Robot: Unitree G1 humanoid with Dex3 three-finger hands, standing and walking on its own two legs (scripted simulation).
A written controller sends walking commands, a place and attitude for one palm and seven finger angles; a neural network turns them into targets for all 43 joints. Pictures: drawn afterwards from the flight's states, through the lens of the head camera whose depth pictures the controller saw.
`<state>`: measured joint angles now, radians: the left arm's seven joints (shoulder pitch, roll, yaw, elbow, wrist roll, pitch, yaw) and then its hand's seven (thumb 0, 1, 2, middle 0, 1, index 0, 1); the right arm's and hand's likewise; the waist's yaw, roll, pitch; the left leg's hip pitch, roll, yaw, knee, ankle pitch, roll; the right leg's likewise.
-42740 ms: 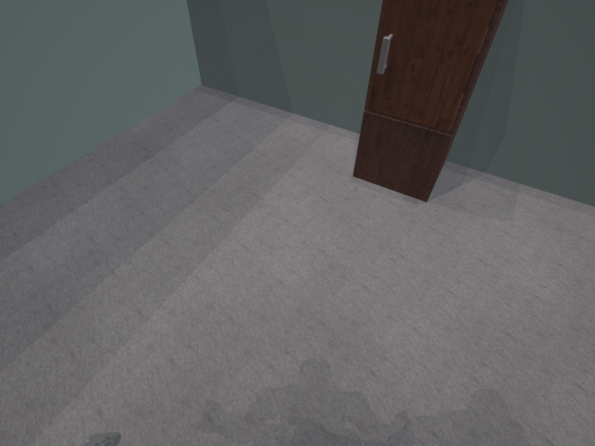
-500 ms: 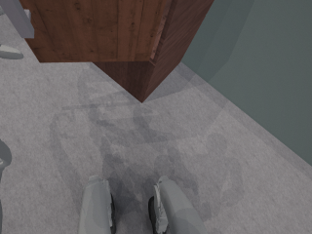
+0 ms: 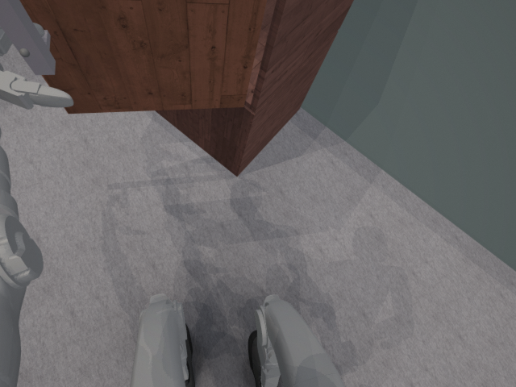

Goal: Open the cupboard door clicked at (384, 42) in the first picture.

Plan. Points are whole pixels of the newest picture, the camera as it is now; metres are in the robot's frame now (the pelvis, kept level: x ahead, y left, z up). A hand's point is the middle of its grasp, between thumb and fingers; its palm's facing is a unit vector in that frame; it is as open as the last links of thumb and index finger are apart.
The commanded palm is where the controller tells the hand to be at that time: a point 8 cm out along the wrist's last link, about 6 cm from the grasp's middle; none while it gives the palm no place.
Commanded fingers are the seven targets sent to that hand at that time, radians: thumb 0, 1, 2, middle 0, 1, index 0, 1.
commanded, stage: slide the fingers in behind the handle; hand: left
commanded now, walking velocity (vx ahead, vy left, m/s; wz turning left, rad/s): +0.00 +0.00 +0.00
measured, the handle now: (22, 15) +0.61 +0.27 +0.07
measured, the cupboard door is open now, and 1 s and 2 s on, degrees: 47 47 67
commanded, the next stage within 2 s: close the thumb around the handle in 0.54 s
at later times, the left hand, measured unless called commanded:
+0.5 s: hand (27, 51) +0.56 +0.25 +0.07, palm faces +0.08 -1.00 -0.01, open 14.0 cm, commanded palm +0.55 +0.27 +0.06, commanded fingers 0.00 -0.50 0.30 -0.30 -1.20 -0.30 -1.20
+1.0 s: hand (32, 52) +0.55 +0.25 +0.07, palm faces +0.08 -1.00 -0.01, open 10.3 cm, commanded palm +0.55 +0.26 +0.06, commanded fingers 0.00 0.56 0.76 -0.38 -1.31 -0.38 -1.31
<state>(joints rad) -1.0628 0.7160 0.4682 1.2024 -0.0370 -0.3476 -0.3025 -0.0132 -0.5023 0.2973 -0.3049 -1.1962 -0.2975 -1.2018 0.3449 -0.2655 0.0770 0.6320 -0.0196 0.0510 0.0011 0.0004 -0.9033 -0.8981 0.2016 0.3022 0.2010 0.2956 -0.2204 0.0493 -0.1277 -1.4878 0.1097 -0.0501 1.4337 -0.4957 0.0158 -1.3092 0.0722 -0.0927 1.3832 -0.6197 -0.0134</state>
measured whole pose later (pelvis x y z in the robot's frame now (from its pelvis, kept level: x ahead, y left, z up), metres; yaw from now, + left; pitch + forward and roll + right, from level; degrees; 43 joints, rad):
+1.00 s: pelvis +0.00 +0.01 +0.00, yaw +0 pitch +31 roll -7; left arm -1.06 0.66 0.45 1.20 -0.03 -0.37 -0.26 -0.01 0.04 0.53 -0.34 -1.25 -0.34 -1.26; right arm 0.35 -0.26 0.07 0.64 -0.03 0.06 0.01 0.00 -0.90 -0.90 0.20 0.30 0.20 0.30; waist -0.22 0.05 -0.14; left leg -1.47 0.10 -0.04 1.42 -0.49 0.03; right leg -1.29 0.06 -0.08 1.36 -0.61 0.00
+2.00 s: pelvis +0.03 +0.01 +0.04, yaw +2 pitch +26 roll -4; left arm -0.48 0.24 0.29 0.70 -0.18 -0.41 -0.05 0.02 0.65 0.72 -0.30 -1.30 -0.32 -1.31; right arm 0.32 -0.24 0.00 0.60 0.00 0.07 0.05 0.00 -0.90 -0.90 0.20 0.30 0.20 0.30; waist -0.10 0.04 -0.20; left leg -1.23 0.08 0.01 1.27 -0.50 0.02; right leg -1.08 0.05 -0.04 1.24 -0.61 0.00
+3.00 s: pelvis +0.02 -0.04 +0.04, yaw +7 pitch +21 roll +0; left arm -0.21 -0.07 -0.06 0.58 0.08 -0.56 0.54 0.00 -0.23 0.42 -0.32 -1.22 -0.31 -1.23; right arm 0.20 -0.20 -0.04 0.66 -0.09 0.02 0.03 0.01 -0.91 -0.90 0.20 0.30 0.20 0.30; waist -0.04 0.02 -0.20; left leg -1.13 0.04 -0.03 1.22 -0.46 -0.04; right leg -1.00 0.01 -0.08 1.28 -0.65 -0.06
